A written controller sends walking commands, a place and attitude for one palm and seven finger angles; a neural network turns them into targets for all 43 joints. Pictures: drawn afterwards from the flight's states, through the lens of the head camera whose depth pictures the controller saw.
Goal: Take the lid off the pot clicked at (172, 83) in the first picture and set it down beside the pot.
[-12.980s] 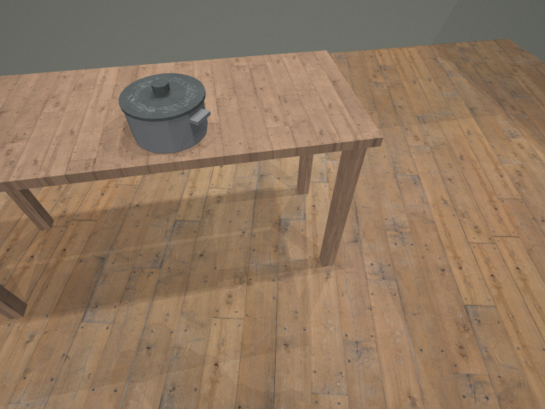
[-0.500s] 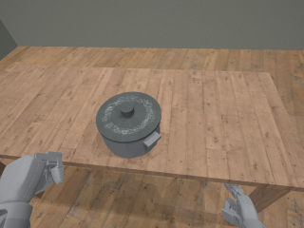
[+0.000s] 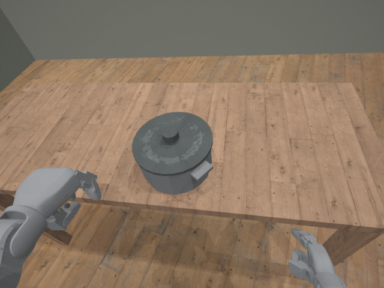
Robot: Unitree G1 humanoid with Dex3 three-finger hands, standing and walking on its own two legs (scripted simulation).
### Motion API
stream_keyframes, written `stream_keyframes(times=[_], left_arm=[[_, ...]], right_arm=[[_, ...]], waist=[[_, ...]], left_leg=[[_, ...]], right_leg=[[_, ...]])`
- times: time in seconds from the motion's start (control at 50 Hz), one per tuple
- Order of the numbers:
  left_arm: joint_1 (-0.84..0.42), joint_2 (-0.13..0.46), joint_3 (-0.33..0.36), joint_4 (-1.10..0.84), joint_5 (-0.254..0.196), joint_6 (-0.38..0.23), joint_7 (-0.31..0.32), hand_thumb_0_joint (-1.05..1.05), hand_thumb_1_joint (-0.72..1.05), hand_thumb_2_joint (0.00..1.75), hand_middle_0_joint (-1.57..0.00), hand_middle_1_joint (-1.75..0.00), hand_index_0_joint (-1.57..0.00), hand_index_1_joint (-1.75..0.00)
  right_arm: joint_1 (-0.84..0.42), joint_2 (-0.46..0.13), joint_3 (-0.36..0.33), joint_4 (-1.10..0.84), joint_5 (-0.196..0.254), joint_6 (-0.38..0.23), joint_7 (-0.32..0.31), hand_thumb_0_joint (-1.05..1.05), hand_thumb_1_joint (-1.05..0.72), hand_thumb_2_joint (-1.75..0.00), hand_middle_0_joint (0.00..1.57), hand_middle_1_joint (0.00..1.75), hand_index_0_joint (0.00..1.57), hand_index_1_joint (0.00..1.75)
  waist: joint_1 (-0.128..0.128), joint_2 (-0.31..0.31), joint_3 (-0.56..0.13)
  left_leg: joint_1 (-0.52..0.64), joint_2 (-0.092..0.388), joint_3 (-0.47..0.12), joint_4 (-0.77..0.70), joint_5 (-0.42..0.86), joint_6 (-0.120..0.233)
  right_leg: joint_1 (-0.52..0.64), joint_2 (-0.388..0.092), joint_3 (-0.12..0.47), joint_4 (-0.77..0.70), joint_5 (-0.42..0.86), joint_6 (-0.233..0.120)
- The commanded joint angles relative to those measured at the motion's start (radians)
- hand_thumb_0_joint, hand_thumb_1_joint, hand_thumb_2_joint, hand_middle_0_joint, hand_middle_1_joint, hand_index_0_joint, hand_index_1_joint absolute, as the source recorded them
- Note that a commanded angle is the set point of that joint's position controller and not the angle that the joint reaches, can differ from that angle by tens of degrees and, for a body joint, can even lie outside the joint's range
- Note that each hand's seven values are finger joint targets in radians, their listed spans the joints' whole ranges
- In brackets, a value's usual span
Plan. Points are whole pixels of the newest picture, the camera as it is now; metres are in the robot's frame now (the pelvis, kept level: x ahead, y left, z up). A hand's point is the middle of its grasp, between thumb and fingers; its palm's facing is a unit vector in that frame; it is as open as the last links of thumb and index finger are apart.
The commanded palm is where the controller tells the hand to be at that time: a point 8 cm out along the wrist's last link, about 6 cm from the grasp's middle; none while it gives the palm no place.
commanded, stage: reach forward and open the fingers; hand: left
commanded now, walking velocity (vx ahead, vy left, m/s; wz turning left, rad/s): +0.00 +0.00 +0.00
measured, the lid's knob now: (170, 134) +0.45 +0.11 +0.05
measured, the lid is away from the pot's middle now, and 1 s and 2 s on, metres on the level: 0.00 0.00 0.00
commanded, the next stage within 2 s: move the open hand above the knob in 0.44 s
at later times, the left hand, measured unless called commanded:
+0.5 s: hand (66, 170) +0.28 +0.27 +0.14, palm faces -0.13 +0.00 -0.99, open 9.9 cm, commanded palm +0.26 +0.25 +0.19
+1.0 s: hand (104, 161) +0.32 +0.21 +0.12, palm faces -0.24 -0.01 -0.97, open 10.0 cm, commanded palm +0.30 +0.21 +0.19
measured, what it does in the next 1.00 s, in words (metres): stands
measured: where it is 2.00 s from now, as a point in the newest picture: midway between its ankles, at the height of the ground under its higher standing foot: outside the picture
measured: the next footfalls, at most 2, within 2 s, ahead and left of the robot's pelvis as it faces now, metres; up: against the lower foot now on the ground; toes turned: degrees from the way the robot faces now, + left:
none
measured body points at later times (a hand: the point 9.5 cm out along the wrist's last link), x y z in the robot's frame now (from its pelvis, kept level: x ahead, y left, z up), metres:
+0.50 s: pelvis -0.02 +0.01 +0.00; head +0.00 -0.03 +0.45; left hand +0.28 +0.26 +0.19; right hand +0.19 -0.20 -0.10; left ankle -0.01 +0.10 -0.74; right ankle -0.01 -0.13 -0.74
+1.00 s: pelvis -0.01 +0.00 +0.00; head +0.01 -0.05 +0.44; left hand +0.32 +0.21 +0.18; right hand +0.20 -0.22 -0.11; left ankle -0.01 +0.10 -0.74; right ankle -0.01 -0.13 -0.74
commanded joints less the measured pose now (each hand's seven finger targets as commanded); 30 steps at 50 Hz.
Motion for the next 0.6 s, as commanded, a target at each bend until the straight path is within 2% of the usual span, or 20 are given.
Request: stream_keyframes(times=[0.0,0.02,0.06,0.1,0.16,0.2,0.22,0.24,0.28,0.3,0.32,0.34,0.4,0.42,0.44,0.48,0.5,0.52,0.56,0.58], left_arm=[[-0.296,0.225,0.121,-0.205,0.017,-0.001,0.040,0.00,-0.09,1.29,-0.90,-0.29,-0.90,-0.29],[-0.366,0.253,0.112,-0.229,0.035,-0.013,0.037,0.00,-0.11,1.30,-0.89,-0.26,-0.89,-0.26],[-0.349,0.281,0.140,-0.186,0.050,-0.016,0.045,0.00,-0.17,1.32,-0.87,-0.19,-0.87,-0.19],[-0.322,0.307,0.190,-0.098,0.059,0.008,0.046,0.00,-0.23,1.34,-0.84,-0.12,-0.84,-0.12],[-0.378,0.222,0.100,0.031,0.043,0.050,0.025,0.00,-0.26,1.36,-0.83,-0.08,-0.83,-0.08],[-0.397,0.186,0.069,0.004,0.027,0.071,0.011,0.00,-0.26,1.37,-0.83,-0.08,-0.83,-0.08],[-0.473,0.168,0.013,-0.061,0.025,0.065,-0.007,0.00,-0.27,1.38,-0.83,-0.08,-0.83,-0.08],[-0.479,0.168,0.005,-0.091,0.020,0.059,-0.012,0.00,-0.27,1.38,-0.83,-0.08,-0.83,-0.08],[-0.508,0.219,0.027,-0.131,0.035,0.048,-0.020,0.00,-0.27,1.39,-0.84,-0.08,-0.84,-0.08],[-0.495,0.263,0.081,-0.118,0.049,0.053,-0.017,0.00,-0.27,1.39,-0.84,-0.08,-0.84,-0.08],[-0.559,0.304,0.097,-0.096,0.070,0.048,-0.024,0.00,-0.27,1.39,-0.84,-0.08,-0.84,-0.08],[-0.566,0.352,0.146,-0.034,0.080,0.049,-0.018,0.00,-0.27,1.40,-0.84,-0.08,-0.84,-0.08],[-0.618,0.353,0.175,0.056,0.075,0.068,-0.008,0.00,-0.27,1.40,-0.84,-0.08,-0.84,-0.08],[-0.657,0.290,0.108,0.067,0.064,0.070,-0.019,0.00,-0.27,1.40,-0.84,-0.08,-0.84,-0.08],[-0.645,0.255,0.079,0.049,0.044,0.070,-0.025,0.00,-0.27,1.40,-0.84,-0.08,-0.84,-0.08],[-0.604,0.152,-0.018,0.025,0.014,0.085,-0.045,0.00,-0.28,1.40,-0.84,-0.08,-0.84,-0.08],[-0.561,0.112,-0.038,0.002,0.009,0.092,-0.056,0.00,-0.28,1.41,-0.84,-0.08,-0.84,-0.08],[-0.600,0.114,-0.072,0.009,0.019,0.096,-0.076,0.00,-0.28,1.41,-0.84,-0.08,-0.84,-0.08],[-0.670,0.168,-0.056,-0.004,0.039,0.120,-0.080,0.00,-0.28,1.41,-0.84,-0.08,-0.84,-0.08],[-0.727,0.242,-0.003,0.019,0.060,0.124,-0.075,0.00,-0.28,1.41,-0.84,-0.08,-0.84,-0.08]], right_arm=[[-0.166,-0.087,-0.030,-0.172,0.008,-0.058,-0.001,0.00,-0.90,-0.90,0.20,0.30,0.20,0.30],[-0.141,-0.080,-0.025,-0.164,-0.002,-0.065,-0.005,0.00,-0.90,-0.90,0.20,0.30,0.20,0.30],[-0.130,-0.080,-0.029,-0.143,-0.005,-0.068,-0.009,0.00,-0.90,-0.90,0.20,0.30,0.20,0.30],[-0.142,-0.087,-0.027,-0.143,0.002,-0.063,0.001,0.00,-0.90,-0.90,0.20,0.30,0.20,0.30],[-0.127,-0.094,-0.022,-0.131,0.012,-0.031,0.005,0.00,-0.90,-0.90,0.20,0.30,0.20,0.30],[-0.162,-0.093,-0.023,-0.163,0.021,-0.035,0.014,0.00,-0.90,-0.90,0.20,0.30,0.20,0.30],[-0.164,-0.089,-0.018,-0.166,0.019,-0.036,0.016,0.00,-0.90,-0.90,0.20,0.30,0.20,0.30],[-0.161,-0.086,-0.024,-0.169,0.016,-0.042,0.015,0.00,-0.90,-0.90,0.20,0.30,0.20,0.30],[-0.158,-0.087,-0.024,-0.165,0.008,-0.054,0.014,0.00,-0.90,-0.90,0.20,0.30,0.20,0.30],[-0.170,-0.088,-0.021,-0.176,0.008,-0.061,0.017,0.00,-0.90,-0.90,0.20,0.30,0.20,0.30],[-0.147,-0.086,-0.012,-0.154,0.004,-0.054,0.011,0.00,-0.90,-0.90,0.20,0.30,0.20,0.30],[-0.134,-0.091,-0.018,-0.134,0.001,-0.048,0.005,0.00,-0.90,-0.90,0.20,0.30,0.20,0.30],[-0.135,-0.098,-0.014,-0.137,0.014,-0.037,0.005,0.00,-0.90,-0.90,0.20,0.30,0.20,0.30],[-0.139,-0.088,-0.007,-0.134,0.013,-0.033,0.008,0.00,-0.90,-0.90,0.20,0.30,0.20,0.30],[-0.134,-0.090,-0.014,-0.145,0.016,-0.035,0.010,0.00,-0.90,-0.90,0.20,0.30,0.20,0.30],[-0.145,-0.087,-0.018,-0.161,0.018,-0.039,0.021,0.00,-0.90,-0.90,0.20,0.30,0.20,0.30],[-0.158,-0.085,-0.022,-0.181,0.026,-0.047,0.032,0.00,-0.90,-0.90,0.20,0.30,0.20,0.30],[-0.147,-0.087,-0.018,-0.169,0.020,-0.038,0.032,0.00,-0.90,-0.90,0.20,0.30,0.20,0.30],[-0.156,-0.099,-0.023,-0.164,0.021,-0.032,0.027,0.00,-0.90,-0.90,0.20,0.30,0.20,0.30],[-0.147,-0.107,-0.020,-0.150,0.019,-0.031,0.018,0.00,-0.90,-0.90,0.20,0.30,0.20,0.30]], waist=[[-0.004,-0.060,-0.221],[0.003,-0.031,-0.284],[0.013,-0.023,-0.295],[0.017,-0.047,-0.241],[0.001,-0.083,-0.143],[-0.001,-0.099,-0.155],[-0.007,-0.069,-0.214],[-0.004,-0.056,-0.229],[0.002,-0.036,-0.268],[0.003,-0.049,-0.265],[0.004,-0.048,-0.297],[0.007,-0.062,-0.241],[0.003,-0.069,-0.188],[-0.003,-0.058,-0.205],[0.000,-0.049,-0.211],[-0.007,-0.033,-0.232],[-0.014,-0.049,-0.248],[-0.022,-0.065,-0.259],[-0.022,-0.079,-0.240],[-0.023,-0.088,-0.231]], left_leg=[[0.095,0.003,-0.052,-0.045,0.255,0.017],[0.106,0.002,-0.055,-0.056,0.254,0.019],[0.118,0.006,-0.068,-0.062,0.279,0.016],[0.096,0.006,-0.071,-0.061,0.286,0.013],[0.042,0.009,-0.056,-0.093,0.207,0.003],[0.053,0.008,-0.063,-0.083,0.206,0.008],[0.076,0.007,-0.057,-0.096,0.210,0.008],[0.095,0.010,-0.064,-0.094,0.214,0.010],[0.110,0.014,-0.081,-0.095,0.226,0.010],[0.104,0.014,-0.083,-0.082,0.226,0.016],[0.099,0.011,-0.078,-0.092,0.233,0.014],[0.075,0.015,-0.073,-0.092,0.216,0.013],[0.051,0.012,-0.076,-0.084,0.215,0.011],[0.052,0.010,-0.069,-0.094,0.220,0.005],[0.067,0.008,-0.066,-0.086,0.229,0.007],[0.092,0.003,-0.063,-0.078,0.252,0.005],[0.111,0.005,-0.070,-0.056,0.277,0.010],[0.106,0.004,-0.057,-0.074,0.254,0.009],[0.080,0.000,-0.064,-0.085,0.197,0.011],[0.068,0.001,-0.064,-0.088,0.183,0.012]], right_leg=[[0.075,0.018,0.038,-0.034,0.184,-0.025],[0.093,0.007,0.035,-0.032,0.161,-0.021],[0.103,0.011,0.033,-0.031,0.163,-0.026],[0.101,0.025,0.034,-0.032,0.169,-0.038],[0.048,0.021,0.015,-0.046,0.103,-0.033],[0.051,0.030,0.023,-0.033,0.109,-0.040],[0.063,0.020,0.019,-0.034,0.101,-0.032],[0.068,0.020,0.021,-0.033,0.100,-0.031],[0.081,0.018,0.027,-0.030,0.104,-0.031],[0.094,0.031,0.035,-0.022,0.110,-0.039],[0.105,0.023,0.029,-0.024,0.101,-0.036],[0.086,0.022,0.029,-0.032,0.093,-0.038],[0.066,0.031,0.027,-0.028,0.095,-0.050],[0.063,0.022,0.015,-0.028,0.088,-0.044],[0.060,0.020,0.017,-0.027,0.102,-0.043],[0.053,0.017,0.017,-0.025,0.133,-0.037],[0.051,0.028,0.024,-0.014,0.150,-0.040],[0.051,0.021,0.016,-0.026,0.133,-0.033],[0.059,0.023,0.020,-0.030,0.106,-0.034],[0.057,0.024,0.022,-0.031,0.094,-0.036]])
